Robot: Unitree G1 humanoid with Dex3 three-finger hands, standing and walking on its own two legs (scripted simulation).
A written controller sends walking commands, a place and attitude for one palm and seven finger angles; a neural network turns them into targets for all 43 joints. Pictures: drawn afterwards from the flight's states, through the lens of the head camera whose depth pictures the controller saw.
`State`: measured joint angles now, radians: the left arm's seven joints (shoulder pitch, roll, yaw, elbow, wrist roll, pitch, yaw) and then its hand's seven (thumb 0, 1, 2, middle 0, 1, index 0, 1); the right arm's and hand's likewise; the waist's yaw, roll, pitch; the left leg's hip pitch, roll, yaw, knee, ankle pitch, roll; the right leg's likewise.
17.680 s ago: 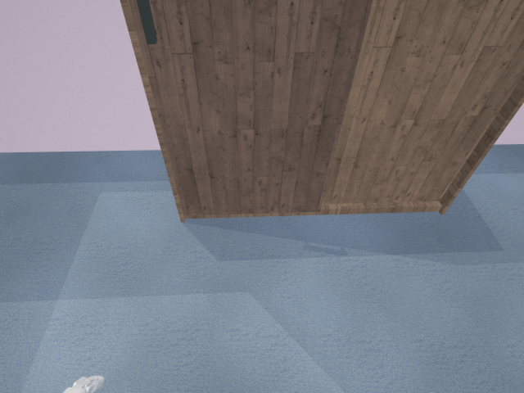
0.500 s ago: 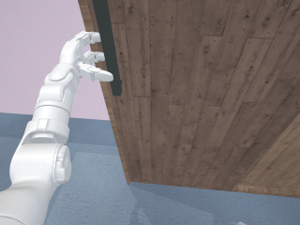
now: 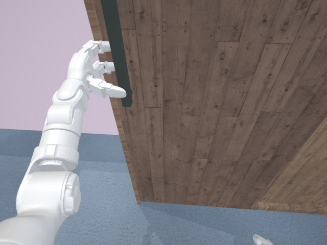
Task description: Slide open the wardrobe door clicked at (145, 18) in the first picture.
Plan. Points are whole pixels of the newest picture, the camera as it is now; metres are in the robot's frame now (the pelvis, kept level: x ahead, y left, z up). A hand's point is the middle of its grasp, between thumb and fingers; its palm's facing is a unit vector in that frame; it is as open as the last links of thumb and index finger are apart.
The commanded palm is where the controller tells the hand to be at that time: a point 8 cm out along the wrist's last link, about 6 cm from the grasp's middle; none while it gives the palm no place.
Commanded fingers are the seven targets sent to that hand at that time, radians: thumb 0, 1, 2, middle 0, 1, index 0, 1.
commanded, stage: slide the fingers in behind the handle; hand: left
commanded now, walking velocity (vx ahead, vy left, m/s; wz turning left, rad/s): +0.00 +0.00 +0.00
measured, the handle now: (121, 52) +0.49 +0.12 +0.25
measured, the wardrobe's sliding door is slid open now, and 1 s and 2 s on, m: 0.00 0.00 0.00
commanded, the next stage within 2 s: grip the handle and tug to test in 1.34 s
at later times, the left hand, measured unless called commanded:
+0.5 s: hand (126, 74) +0.44 +0.10 +0.23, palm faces -0.07 -1.00 -0.01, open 14.0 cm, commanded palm +0.42 +0.16 +0.23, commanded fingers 0.00 -0.50 0.30 -0.30 -1.20 -0.30 -1.20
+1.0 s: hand (128, 73) +0.44 +0.10 +0.23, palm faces -0.05 -1.00 +0.01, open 14.0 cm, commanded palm +0.42 +0.15 +0.23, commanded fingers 0.00 -0.50 0.30 -0.30 -1.20 -0.30 -1.20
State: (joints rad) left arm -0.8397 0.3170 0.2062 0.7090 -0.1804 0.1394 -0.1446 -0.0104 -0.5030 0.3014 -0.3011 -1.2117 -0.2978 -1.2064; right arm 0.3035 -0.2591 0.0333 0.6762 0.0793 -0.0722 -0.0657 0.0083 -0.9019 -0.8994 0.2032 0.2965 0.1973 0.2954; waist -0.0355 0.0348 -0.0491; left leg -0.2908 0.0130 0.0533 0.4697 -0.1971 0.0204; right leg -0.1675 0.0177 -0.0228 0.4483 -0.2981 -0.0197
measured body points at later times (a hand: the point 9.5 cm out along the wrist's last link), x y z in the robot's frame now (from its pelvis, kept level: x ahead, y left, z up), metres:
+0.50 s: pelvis +0.01 -0.01 +0.00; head -0.01 -0.02 +0.45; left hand +0.44 +0.15 +0.23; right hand +0.13 -0.25 -0.11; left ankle +0.03 +0.11 -0.74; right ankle -0.04 -0.11 -0.74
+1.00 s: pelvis +0.01 -0.02 +0.00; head +0.00 -0.03 +0.45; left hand +0.44 +0.15 +0.23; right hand +0.14 -0.27 -0.11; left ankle +0.03 +0.11 -0.74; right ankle -0.04 -0.11 -0.74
